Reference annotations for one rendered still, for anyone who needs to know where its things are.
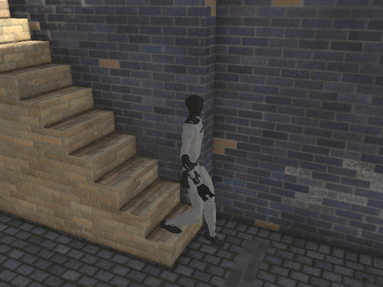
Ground robot right forearm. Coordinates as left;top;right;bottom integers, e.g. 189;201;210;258
181;154;203;187

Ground right robot foot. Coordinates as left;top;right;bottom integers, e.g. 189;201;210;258
159;220;182;234

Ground robot foot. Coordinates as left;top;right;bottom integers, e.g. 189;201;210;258
159;220;182;234
203;231;224;248

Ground right robot hand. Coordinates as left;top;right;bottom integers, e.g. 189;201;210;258
197;184;215;201

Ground right robot upper arm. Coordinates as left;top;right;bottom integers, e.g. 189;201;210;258
180;125;195;159

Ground left robot foot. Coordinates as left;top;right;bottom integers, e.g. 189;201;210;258
203;231;224;248

